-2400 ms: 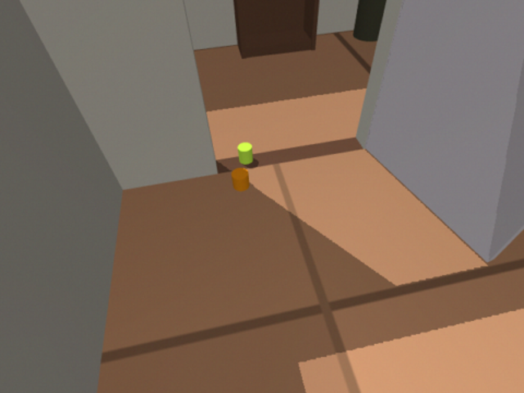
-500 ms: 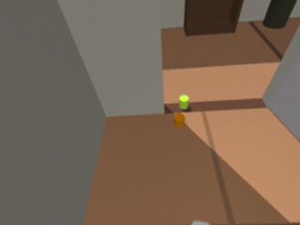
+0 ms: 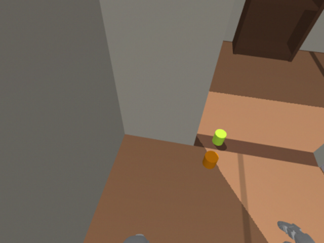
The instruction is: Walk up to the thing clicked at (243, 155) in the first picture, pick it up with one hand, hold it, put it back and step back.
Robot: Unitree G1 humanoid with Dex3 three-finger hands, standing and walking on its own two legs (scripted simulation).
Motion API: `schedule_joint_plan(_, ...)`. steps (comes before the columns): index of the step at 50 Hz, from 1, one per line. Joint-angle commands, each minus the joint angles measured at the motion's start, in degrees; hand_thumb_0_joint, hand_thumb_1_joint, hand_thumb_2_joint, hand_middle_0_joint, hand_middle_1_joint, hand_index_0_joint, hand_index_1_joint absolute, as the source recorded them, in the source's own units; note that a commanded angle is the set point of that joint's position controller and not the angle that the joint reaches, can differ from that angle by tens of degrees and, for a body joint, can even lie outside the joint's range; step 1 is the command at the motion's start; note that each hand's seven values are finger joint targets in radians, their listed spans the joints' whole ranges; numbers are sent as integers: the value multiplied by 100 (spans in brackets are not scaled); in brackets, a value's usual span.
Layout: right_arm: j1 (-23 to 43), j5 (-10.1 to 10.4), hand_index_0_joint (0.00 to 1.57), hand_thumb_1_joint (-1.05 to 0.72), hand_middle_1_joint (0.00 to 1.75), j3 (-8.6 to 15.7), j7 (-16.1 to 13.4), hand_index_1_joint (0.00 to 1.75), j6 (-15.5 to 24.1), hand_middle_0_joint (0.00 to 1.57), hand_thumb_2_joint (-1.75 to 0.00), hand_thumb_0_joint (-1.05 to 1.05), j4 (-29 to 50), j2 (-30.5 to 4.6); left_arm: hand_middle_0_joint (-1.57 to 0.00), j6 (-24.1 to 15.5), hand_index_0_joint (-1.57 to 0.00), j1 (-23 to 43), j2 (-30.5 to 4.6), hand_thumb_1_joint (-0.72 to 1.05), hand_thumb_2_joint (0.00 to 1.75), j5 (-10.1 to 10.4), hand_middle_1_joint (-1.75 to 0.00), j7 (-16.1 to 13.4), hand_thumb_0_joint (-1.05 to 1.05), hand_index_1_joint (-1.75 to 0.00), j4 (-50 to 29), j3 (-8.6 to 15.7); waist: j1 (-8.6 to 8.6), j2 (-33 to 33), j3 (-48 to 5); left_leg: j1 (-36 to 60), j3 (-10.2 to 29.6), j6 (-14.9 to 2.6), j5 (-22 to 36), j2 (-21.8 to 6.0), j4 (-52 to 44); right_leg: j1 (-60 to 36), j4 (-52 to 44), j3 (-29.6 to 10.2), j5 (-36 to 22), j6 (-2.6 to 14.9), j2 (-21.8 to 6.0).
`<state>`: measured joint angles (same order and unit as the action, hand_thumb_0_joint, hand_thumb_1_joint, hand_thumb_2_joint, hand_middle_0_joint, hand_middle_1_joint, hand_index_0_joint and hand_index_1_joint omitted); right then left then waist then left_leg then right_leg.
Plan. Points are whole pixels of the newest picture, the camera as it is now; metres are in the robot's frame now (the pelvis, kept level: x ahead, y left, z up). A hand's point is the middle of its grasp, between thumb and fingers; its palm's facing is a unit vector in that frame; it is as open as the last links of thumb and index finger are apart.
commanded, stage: walk up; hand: right
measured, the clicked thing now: (219, 137) +0.93 -0.37 -0.70
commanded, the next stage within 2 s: none
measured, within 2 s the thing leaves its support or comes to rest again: neither
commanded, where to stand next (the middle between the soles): +0.57 -0.06 m, yaw -1 degrees
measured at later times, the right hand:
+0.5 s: hand (291, 228) +0.21 -0.33 -0.14, palm faces -0.03 +0.93 -0.37, open 7.4 cm
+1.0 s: hand (260, 149) +0.45 -0.29 -0.10, palm faces -0.03 +0.91 -0.42, open 7.4 cm
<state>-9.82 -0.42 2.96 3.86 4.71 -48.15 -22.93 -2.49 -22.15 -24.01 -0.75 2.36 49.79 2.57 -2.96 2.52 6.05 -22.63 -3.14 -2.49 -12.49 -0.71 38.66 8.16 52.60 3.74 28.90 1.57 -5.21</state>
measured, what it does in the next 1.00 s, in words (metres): walks ahead: right foot, then left foot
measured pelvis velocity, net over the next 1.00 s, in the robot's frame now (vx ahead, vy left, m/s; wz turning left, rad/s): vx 0.36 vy -0.03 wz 0.02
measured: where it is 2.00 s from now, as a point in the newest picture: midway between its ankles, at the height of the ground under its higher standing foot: (175, 189)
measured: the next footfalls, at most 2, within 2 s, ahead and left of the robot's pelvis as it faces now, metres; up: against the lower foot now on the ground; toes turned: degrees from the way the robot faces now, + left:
right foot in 0.42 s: +0.31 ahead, -0.17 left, +0.00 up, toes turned -4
left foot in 0.88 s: +0.47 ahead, +0.08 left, +0.00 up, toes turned +5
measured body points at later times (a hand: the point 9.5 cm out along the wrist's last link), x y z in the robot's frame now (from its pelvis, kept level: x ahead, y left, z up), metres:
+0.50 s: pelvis +0.19 -0.05 +0.01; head +0.21 -0.07 +0.46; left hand +0.28 +0.27 -0.08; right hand +0.21 -0.38 -0.12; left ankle +0.10 +0.09 -0.68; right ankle +0.27 -0.17 -0.72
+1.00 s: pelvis +0.36 -0.03 +0.01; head +0.37 +0.01 +0.46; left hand +0.39 +0.29 -0.12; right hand +0.45 -0.34 -0.07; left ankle +0.43 +0.08 -0.72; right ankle +0.30 -0.16 -0.66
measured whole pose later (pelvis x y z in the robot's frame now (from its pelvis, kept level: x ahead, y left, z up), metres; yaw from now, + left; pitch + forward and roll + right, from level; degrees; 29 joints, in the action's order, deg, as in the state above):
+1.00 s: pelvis +0.36 -0.03 +0.01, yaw +1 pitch -4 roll -2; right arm -14.5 -0.6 2.6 2.2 5.5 -49.1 -21.7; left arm -1.4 -19.9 -23.8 -0.4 2.4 49.0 2.0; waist -0.1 2.4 6.1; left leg -18.4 -3.7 -2.3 -12.5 -2.5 34.8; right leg 17.3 58.8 0.4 27.3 2.5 -0.4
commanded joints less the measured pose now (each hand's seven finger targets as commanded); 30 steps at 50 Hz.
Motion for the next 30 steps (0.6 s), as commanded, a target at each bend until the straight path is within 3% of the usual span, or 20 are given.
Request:
schedule_joint_plan(1, -912, 192, 20, -90, 30, 566, -232, 30, 61, 20, -90, 0, 200, -1867, -20, -153, -20, 171, -1374, 90, 90, 77, -30, -128, 0, -30, -453, 382, 668, -732, -375, 1904, 3251, -1139, -343, -1977, -2380, 2604, 1784, -813, -448, 84, 5)
schedule_joint_plan(2, -701, 178, 20, -90, 30, 499, -265, 30, 85, 20, -90, 0, 242, -1687, -20, -134, -20, 12, -1253, 90, 90, 139, -30, -102, 0, -30, -378, 359, 481, -749, -239, 1636, 2548, -839, 149, -1637, -2294, 2451, 1552, -834, -776, 106, -42)
schedule_joint_plan(4, -623, 157, 20, -90, 30, 447, -265, 30, 133, 20, -90, 0, 225, -1503, -20, -65, -20, -179, -1063, 90, 90, 114, -30, -30, 0, -30, -282, 319, 281, -899, -123, 1066, 1767, -560, 814, -1185, -2345, 2033, 1064, -700, -1234, 61, -27)
schedule_joint_plan(6, -603, 105, 20, -90, 30, 414, -249, 30, 188, 20, -90, 0, 301, -1455, -20, -15, -20, -185, -1021, 90, 90, 52, -30, 35, 0, -30, -268, 364, 260, -867, -134, 801, 1412, -750, 529, -1072, -2525, 1918, 974, -565, -1552, -23, 46)
schedule_joint_plan(7, -620, 98, 20, -90, 30, 413, -253, 30, 211, 20, -90, 0, 327, -1459, -20, 10, -20, -162, -1029, 90, 90, 52, -30, 61, 0, -30, -277, 406, 242, -865, -146, 828, 1346, -701, 190, -1064, -2637, 2016, 839, -565, -1752, -87, 53)
schedule_joint_plan(8, -590, 67, 20, -90, 30, 435, -246, 30, 233, 20, -90, 0, 385, -1470, -20, 22, -20, -83, -1044, 90, 90, 42, -30, 94, 0, -30, -311, 426, 228, -903, -227, 996, 1319, -808, -87, -1115, -2696, 2175, 590, -576, -1839, -144, 20)
schedule_joint_plan(12, -752, -3, 20, -90, 30, 500, -235, 30, 228, 20, -90, 0, 430, -1565, -20, -30, -20, 639, -1037, 90, 90, -64, -30, 184, 0, -30, -533, 455, 452, -879, -15, 918, 1324, -994, -1151, -1276, -2779, 2287, -682, -521, -1766, -272, -216)
schedule_joint_plan(15, -925, -3, 20, -90, 30, 512, -239, 30, 229, 20, -90, 0, 373, -1599, -20, -123, -20, 1024, -944, 90, 90, -87, -30, 222, 0, -30, -631, 422, 583, -889, -30, 1215, 1184, -958, -394, -1325, -2392, 2092, -1529, -538, -1968, -190, -262)
schedule_joint_plan(17, -999, 19, 20, -90, 30, 478, -245, 30, 208, 20, -90, 0, 343, -1623, -20, -195, -20, 1093, -921, 90, 90, -78, -30, 214, 0, -30, -623, 418, 575, -886, -257, 1290, 1097, -901, 360, -1353, -2008, 1593, -1859, -357, -1988, -77, -92)
schedule_joint_plan(18, -894, 16, 20, -90, 30, 471, -251, 30, 196, 20, -90, 0, 367, -1671, -20, -214, -20, 952, -937, 90, 90, -76, -30, 204, 0, -30, -589, 434, 441, -909, -372, 1097, 1154, -878, 503, -1465, -1864, 1155, -1954, -333, -1992, -8, -88)
schedule_joint_plan(19, -791, 29, 20, -90, 30, 461, -256, 30, 170, 20, -90, 0, 373, -1677, -20, -229, -20, 695, -978, 90, 90, -78, -30, 187, 0, -30, -486, 470, 261, -742, -414, 889, 1017, -796, 496, -1375, -1598, 676, -2193, -180, -2043, 24, 22)
schedule_joint_plan(21, -979, 11, 20, -90, 30, 323, -261, 30, 131, 20, -90, 0, 391, -1372, -20, -285, -20, -187, -1301, 90, 90, -98, -30, 104, 0, -30, -177, 596, -156, 150, -880, 413, 441, -508, 1170, -739, 195, -782, -2488, -99, -1540, 235, 329)
schedule_joint_plan(22, -1243, 51, 20, -90, 30, 203, -259, 30, 113, 20, -90, 0, 427, -982, -20, -312, -20, -723, -1691, 90, 90, -177, -30, 31, 0, -30, -141, 725, -374, 1249, -1223, -415, 129, -236, 597, -286, 1807, -1502, -2965, -1459, -547, 546, -600)
schedule_joint_plan(23, -1463, 115, 20, -90, 30, 194, -274, 30, 78, 20, -90, 0, 397, -885, -20, -337, -20, -505, -2000, 90, 90, -92, -30, 3, 0, -30, -340, 746, -157, 1640, -1020, -1760, 63, -11, -1622, 490, 2535, -1835, -3761, -3833, -89, 1081, -1763)
schedule_joint_plan(24, -1255, 34, 20, -90, 30, 301, -368, 30, 21, 20, -90, 0, 240, -1427, -20, -307, -20, -336, -1976, 90, 90, 56, -30, 22, 0, -30, -360, 766, -125, 1079, -855, -1862, 540, -82, -1888, 18, 3048, -1592, -3689, -4228, -141, 1554, -2111)
schedule_joint_plan(25, -981, 5, 20, -90, 30, 284, -371, 30, 28, 20, -90, 0, 240, -1563, -20, -270, -20, -240, -1810, 90, 90, 92, -30, -9, 0, -30, -409, 717, -113, 565, -504, -1728, 754, -67, -1741, -137, 3168, -876, -3680, -3712, -686, 1552, -1986)
schedule_joint_plan(26, -965, 61, 20, -90, 30, 268, -339, 30, 28, 20, -90, 0, 174, -1508, -20, -268, -20, 10, -1587, 90, 90, 87, -30, -37, 0, -30, -481, 599, 33, 242, -279, -1379, 958, -57, -1351, -199, 2933, -330, -3671, -2715, -1329, 1270, -1567)
schedule_joint_plan(27, -1123, 88, 20, -90, 30, 269, -296, 30, 12, 20, -90, 0, 94, -1414, -20, -288, -20, 258, -1436, 90, 90, 93, -30, -56, 0, -30, -532, 509, 172, 298, -145, -1117, 927, -48, -1036, -332, 2619, 4, -3680, -2041, -1701, 1016, -1243)
schedule_joint_plan(28, -1273, 103, 20, -90, 30, 264, -239, 30, -18, 20, -90, 0, 30, -1354, -20, -317, -20, 369, -1374, 90, 90, 114, -30, -57, 0, -30, -539, 479, 276, 399, -104, -936, 745, -29, -844, -417, 2383, 194, -3693, -1534, -1931, 914, -1013)
schedule_joint_plan(30, -1406, 95, 20, -90, 30, 267, -164, 30, -65, 20, -90, 0, -9, -1211, -20, -338, -20, 368, -1395, 90, 90, 121, -30, -56, 0, -30, -548, 475, 304, 650, -233, -701, 434, 118, -518, -432, 1921, 230, -3682, -1165, -2056, 962, -846)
